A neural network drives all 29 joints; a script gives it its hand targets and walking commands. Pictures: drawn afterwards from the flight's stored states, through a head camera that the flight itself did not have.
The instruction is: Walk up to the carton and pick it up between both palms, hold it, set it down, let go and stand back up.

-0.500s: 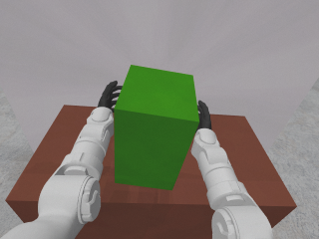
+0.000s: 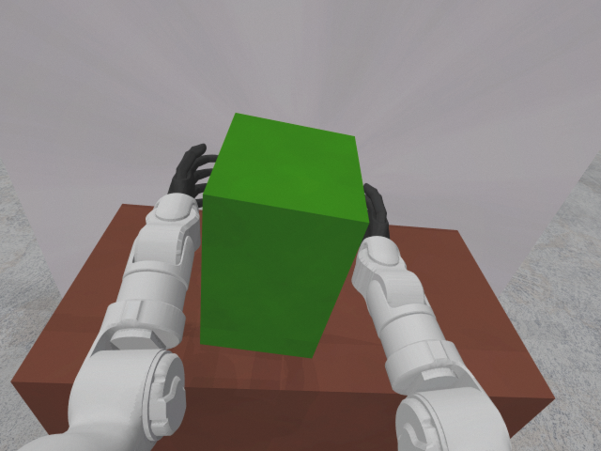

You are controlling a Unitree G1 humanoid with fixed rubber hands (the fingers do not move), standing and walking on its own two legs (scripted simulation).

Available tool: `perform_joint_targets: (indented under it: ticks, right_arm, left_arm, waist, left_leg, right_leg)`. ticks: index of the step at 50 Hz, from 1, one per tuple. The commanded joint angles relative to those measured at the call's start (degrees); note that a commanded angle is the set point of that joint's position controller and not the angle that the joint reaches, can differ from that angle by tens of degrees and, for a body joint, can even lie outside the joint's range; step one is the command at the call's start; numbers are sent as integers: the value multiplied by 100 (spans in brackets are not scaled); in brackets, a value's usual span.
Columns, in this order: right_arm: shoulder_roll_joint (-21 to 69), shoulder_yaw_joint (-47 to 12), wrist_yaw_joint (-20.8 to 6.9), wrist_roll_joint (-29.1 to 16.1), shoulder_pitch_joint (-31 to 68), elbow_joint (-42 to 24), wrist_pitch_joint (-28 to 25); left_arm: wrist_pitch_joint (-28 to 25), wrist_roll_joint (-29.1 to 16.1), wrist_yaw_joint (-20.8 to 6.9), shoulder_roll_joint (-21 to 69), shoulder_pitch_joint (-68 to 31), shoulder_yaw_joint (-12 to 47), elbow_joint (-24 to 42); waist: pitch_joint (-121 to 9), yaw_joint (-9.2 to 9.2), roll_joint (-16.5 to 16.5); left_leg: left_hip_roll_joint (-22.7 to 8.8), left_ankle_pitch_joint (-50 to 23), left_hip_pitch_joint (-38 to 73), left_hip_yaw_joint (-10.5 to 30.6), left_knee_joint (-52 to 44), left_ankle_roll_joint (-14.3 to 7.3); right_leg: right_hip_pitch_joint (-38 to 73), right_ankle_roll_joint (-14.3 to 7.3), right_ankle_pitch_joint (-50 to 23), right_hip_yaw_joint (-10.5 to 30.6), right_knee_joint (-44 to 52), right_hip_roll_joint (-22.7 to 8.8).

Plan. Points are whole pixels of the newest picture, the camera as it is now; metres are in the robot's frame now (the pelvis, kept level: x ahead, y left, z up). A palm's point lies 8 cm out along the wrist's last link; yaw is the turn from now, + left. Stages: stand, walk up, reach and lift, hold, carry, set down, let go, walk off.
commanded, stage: reach and lift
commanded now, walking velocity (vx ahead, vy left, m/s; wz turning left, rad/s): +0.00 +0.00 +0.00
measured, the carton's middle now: (275, 242) +0.39 +0.03 +0.13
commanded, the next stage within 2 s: hold in 0.34 s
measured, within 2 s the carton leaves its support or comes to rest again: neither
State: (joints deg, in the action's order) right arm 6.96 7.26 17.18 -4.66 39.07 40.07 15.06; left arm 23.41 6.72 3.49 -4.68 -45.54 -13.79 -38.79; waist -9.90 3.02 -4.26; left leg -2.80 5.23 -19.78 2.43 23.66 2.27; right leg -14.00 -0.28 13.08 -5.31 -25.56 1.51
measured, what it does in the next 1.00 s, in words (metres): stands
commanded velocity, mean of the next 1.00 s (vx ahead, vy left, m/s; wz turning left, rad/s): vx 0.00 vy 0.00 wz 0.00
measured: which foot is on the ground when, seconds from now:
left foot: down 0.00-1.00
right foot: down 0.00-1.00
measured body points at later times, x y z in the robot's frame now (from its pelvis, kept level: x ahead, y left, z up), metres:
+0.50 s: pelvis +0.00 +0.00 +0.00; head -0.05 +0.03 +0.45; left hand +0.41 +0.16 +0.20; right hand +0.38 -0.11 +0.17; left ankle +0.08 +0.15 -0.74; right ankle +0.01 -0.09 -0.74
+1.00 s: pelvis +0.00 +0.00 +0.00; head -0.06 +0.03 +0.44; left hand +0.40 +0.16 +0.21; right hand +0.38 -0.10 +0.19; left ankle +0.08 +0.15 -0.74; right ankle +0.01 -0.09 -0.74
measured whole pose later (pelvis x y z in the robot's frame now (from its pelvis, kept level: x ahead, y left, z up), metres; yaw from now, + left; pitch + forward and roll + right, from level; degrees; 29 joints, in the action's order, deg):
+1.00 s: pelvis +0.00 +0.00 +0.00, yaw +0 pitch +0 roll -1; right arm 6.5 6.1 17.9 -10.0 39.4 33.0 21.3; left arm 33.7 8.5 3.5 -3.9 -42.9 -13.8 -25.5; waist -9.7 3.0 -4.3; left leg -2.8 4.8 -18.0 2.4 22.7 2.5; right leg -12.7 -1.1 13.1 -5.3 -25.5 1.5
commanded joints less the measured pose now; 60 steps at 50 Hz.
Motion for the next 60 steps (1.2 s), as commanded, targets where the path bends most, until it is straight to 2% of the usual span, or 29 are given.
perform_joint_targets:
  ticks: [1,3,7,8,9,12,14,18,20,22,27,28,29,30,32,33,34,35,38,40,41,45,47,48,49,51,52,56,60]
  right_arm:
    - [2990,-2117,-691,-409,6073,-2285,-328]
    - [2933,-2080,-707,-446,6213,-2418,-368]
    - [2925,-2056,-707,-503,6274,-2311,-327]
    - [2913,-2053,-685,-545,6202,-2303,-305]
    - [2922,-2145,-672,-556,6223,-2427,-318]
    - [3029,-2353,-617,-739,6236,-2649,-298]
    - [2957,-2382,-592,-757,6159,-2628,-246]
    - [3036,-2556,-517,-831,6200,-2893,-194]
    - [3008,-2561,-496,-834,5960,-2745,-102]
    - [2999,-2636,-487,-941,5989,-2879,-80]
    - [2883,-2489,-502,-868,5914,-2804,9]
    - [2900,-2523,-495,-853,5959,-2863,26]
    - [2929,-2592,-490,-920,5899,-2883,47]
    - [2863,-2555,-499,-923,6024,-2901,58]
    - [2884,-2640,-477,-991,5866,-2993,94]
    - [2826,-2593,-465,-975,5733,-2907,132]
    - [2783,-2589,-472,-967,5877,-2960,148]
    - [2826,-2586,-469,-989,5821,-2917,176]
    - [2786,-2594,-458,-1004,5589,-2859,253]
    - [2822,-2730,-450,-1085,5699,-3139,256]
    - [2785,-2655,-443,-1052,5724,-3057,299]
    - [2821,-2565,-433,-1048,5687,-2967,387]
    - [2865,-2707,-429,-1135,5617,-3124,407]
    - [2790,-2671,-427,-1139,5585,-3089,439]
    - [2831,-2689,-424,-1116,5581,-3076,454]
    - [2742,-2643,-430,-1108,5515,-3017,479]
    - [2760,-2651,-428,-1135,5606,-3159,464]
    - [2751,-2535,-424,-1083,5543,-2878,540]
    - [2687,-2422,-456,-1053,5801,-2890,529]
  left_arm:
    - [182,23,-985,4523,-3304,2166,601]
    - [211,-46,-932,4773,-3287,2379,643]
    - [283,27,-930,4662,-3255,2204,477]
    - [299,20,-931,4669,-3196,2171,505]
    - [313,40,-955,4624,-3124,2174,555]
    - [334,-44,-930,4678,-3183,2342,841]
    - [425,73,-950,4579,-2923,2225,701]
    - [435,-51,-968,4547,-3112,2319,1052]
    - [474,-31,-985,4493,-3073,2310,1132]
    - [502,-95,-972,4541,-3124,2429,1314]
    - [590,-115,-968,4535,-3123,2501,1404]
    - [611,-92,-964,4527,-3085,2462,1382]
    - [606,-153,-948,4592,-3133,2576,1578]
    - [658,-113,-937,4579,-3053,2504,1405]
    - [697,-95,-944,4562,-2973,2532,1644]
    - [731,-132,-941,4588,-2984,2617,1660]
    - [768,-137,-942,4587,-2958,2589,1544]
    - [753,-125,-940,4536,-3054,2618,1728]
    - [842,-83,-943,4552,-2900,2657,1889]
    - [890,-170,-935,4637,-2894,2753,2071]
    - [926,-124,-934,4624,-2836,2715,1878]
    - [1007,-148,-978,4599,-2977,2756,2025]
    - [1004,-180,-945,4643,-2959,2824,2329]
    - [1039,-218,-933,4688,-2936,2874,2269]
    - [1037,-153,-934,4586,-2961,2763,2306]
    - [1100,-167,-925,4655,-2923,2853,2291]
    - [1103,-169,-930,4691,-2870,2873,2340]
    - [1184,-59,-944,4635,-2872,2769,2261]
    - [1253,-45,-975,4596,-2883,2651,2020]
  waist:
    - [-1667,-70,638]
    - [-1790,13,800]
    - [-1711,-63,750]
    - [-1725,-20,666]
    - [-1861,-77,634]
    - [-2013,-41,668]
    - [-1871,-103,639]
    - [-2097,-91,574]
    - [-1950,-45,548]
    - [-2101,-29,655]
    - [-1987,41,722]
    - [-1977,-6,675]
    - [-2036,45,721]
    - [-1937,15,700]
    - [-2045,16,696]
    - [-1990,126,783]
    - [-1954,112,745]
    - [-1981,90,770]
    - [-1811,173,803]
    - [-1949,156,726]
    - [-1828,170,767]
    - [-1667,236,809]
    - [-1863,207,772]
    - [-1771,272,841]
    - [-1799,200,758]
    - [-1767,275,879]
    - [-1807,250,805]
    - [-1513,302,827]
    - [-1397,291,767]
  left_leg:
    - [406,184,2264,-178,-346,-454]
    - [382,48,2338,-161,-327,-360]
    - [387,132,2288,-156,-345,-409]
    - [389,69,2313,-144,-322,-404]
    - [405,-73,2391,-178,-296,-419]
    - [435,-321,2433,-126,-198,-395]
    - [458,-304,2357,-141,-208,-425]
    - [479,-308,2397,-157,-197,-445]
    - [459,-305,2444,-148,-214,-433]
    - [465,-413,2437,-116,-192,-383]
    - [432,-144,2389,-107,-275,-359]
    - [424,-174,2409,-120,-284,-381]
    - [421,-317,2471,-103,-249,-361]
    - [417,-230,2440,-102,-264,-373]
    - [426,-471,2564,-103,-210,-369]
    - [434,-372,2500,-99,-209,-317]
    - [414,-259,2476,-77,-240,-340]
    - [412,-316,2563,-102,-227,-343]
    - [421,-336,2524,-88,-238,-313]
    - [416,-374,2540,-71,-230,-327]
    - [427,-212,2514,-86,-263,-321]
    - [429,-74,2444,-81,-303,-317]
    - [427,-321,2600,-84,-254,-310]
    - [416,-229,2575,-70,-263,-267]
    - [431,-231,2560,-80,-268,-307]
    - [411,-124,2574,-89,-289,-268]
    - [415,-181,2591,-84,-288,-291]
    - [414,-10,2537,-93,-323,-318]
    - [403,229,2397,-106,-391,-345]
  right_leg:
    - [543,358,-378,359,1228,-11]
    - [518,318,-477,323,1196,38]
    - [500,325,-349,348,1232,16]
    - [533,337,-496,357,1239,36]
    - [610,356,-610,333,1216,39]
    - [708,394,-905,358,1159,45]
    - [771,425,-1063,395,1168,20]
    - [823,478,-1216,404,1130,-11]
    - [765,476,-1258,402,1122,2]
    - [814,465,-1383,396,1079,13]
    - [678,441,-1038,388,1110,-3]
    - [668,440,-981,382,1129,7]
    - [692,431,-1150,368,1118,30]
    - [635,432,-999,381,1141,17]
    - [794,444,-1336,393,1107,28]
    - [774,434,-1285,393,1111,7]
    - [713,443,-1165,399,1116,12]
    - [674,431,-1077,393,1140,29]
    - [770,438,-1261,415,1138,2]
    - [818,452,-1313,407,1102,22]
    - [734,445,-1105,425,1164,9]
    - [715,451,-1015,428,1183,-8]
    - [767,430,-1203,407,1164,27]
    - [718,430,-1150,425,1167,21]
    - [721,435,-1104,414,1164,29]
    - [661,402,-1029,409,1178,23]
    - [715,421,-1064,396,1184,34]
    - [694,394,-786,418,1235,17]
    - [673,386,-475,397,1278,21]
